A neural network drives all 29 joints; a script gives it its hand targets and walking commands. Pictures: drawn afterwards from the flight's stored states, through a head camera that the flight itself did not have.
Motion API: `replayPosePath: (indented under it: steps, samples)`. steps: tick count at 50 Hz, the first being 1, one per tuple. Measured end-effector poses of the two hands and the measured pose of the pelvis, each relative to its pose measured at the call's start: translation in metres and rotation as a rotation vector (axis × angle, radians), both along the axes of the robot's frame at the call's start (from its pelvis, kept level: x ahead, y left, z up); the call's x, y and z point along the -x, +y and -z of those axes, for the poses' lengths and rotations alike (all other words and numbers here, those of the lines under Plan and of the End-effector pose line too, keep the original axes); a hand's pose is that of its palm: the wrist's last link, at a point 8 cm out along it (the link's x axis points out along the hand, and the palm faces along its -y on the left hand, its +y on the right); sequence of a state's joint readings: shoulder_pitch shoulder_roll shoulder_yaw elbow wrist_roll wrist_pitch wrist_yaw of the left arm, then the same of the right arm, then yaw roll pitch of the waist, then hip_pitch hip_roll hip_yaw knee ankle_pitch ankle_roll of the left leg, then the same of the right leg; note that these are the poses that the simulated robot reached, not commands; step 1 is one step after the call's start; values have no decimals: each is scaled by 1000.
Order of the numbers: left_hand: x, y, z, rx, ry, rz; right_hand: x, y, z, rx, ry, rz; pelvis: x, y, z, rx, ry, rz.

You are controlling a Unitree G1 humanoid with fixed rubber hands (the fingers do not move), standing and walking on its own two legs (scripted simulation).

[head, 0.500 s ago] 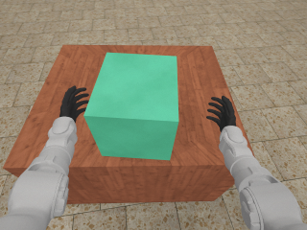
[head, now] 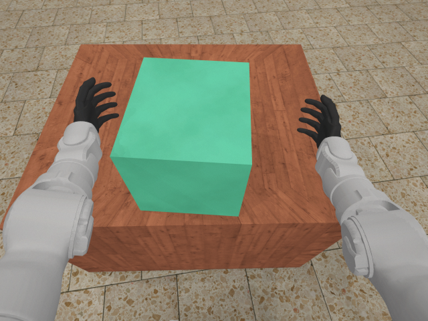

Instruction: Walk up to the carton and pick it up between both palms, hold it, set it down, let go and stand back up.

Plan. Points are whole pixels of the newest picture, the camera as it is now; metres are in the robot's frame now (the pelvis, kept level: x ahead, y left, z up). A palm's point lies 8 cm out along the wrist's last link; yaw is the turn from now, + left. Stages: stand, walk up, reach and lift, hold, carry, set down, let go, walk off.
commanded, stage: reach and lift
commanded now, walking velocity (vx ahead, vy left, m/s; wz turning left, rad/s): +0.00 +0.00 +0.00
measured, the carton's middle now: (192, 139) +0.52 +0.07 -0.05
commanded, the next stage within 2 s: none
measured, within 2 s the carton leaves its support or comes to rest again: neither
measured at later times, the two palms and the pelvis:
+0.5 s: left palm (99, 148) +0.45 +0.26 +0.01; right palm (311, 159) +0.44 -0.20 +0.00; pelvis -0.01 +0.01 -0.02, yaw -2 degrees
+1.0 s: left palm (112, 150) +0.47 +0.25 -0.02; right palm (296, 162) +0.45 -0.18 -0.04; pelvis -0.01 +0.03 -0.03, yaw -3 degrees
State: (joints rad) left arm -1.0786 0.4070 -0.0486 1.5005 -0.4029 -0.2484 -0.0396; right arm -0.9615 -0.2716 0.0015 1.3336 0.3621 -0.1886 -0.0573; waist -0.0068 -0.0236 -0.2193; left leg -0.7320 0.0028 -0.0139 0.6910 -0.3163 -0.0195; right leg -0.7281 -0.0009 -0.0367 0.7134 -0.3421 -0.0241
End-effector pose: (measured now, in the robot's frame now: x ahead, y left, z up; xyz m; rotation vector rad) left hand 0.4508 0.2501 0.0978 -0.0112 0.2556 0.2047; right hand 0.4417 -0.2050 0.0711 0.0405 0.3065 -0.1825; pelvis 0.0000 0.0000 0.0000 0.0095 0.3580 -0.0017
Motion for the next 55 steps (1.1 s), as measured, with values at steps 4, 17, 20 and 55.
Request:
replayPosePath:
  steps: [4,17,20,55]
  samples:
    - [-3,2,7,2,26,-5,-5,1,3,2,11,-3,0,0,1,0,23,0]
    - [-3,9,53,-17,62,-11,-3,1,45,18,51,0,4,5,9,14,142,6]
    - [-4,10,64,-23,61,-6,-2,2,54,23,50,-3,6,8,12,20,179,9]
    - [-18,-11,118,-10,52,76,-14,35,103,91,18,-103,10,28,27,49,336,16]
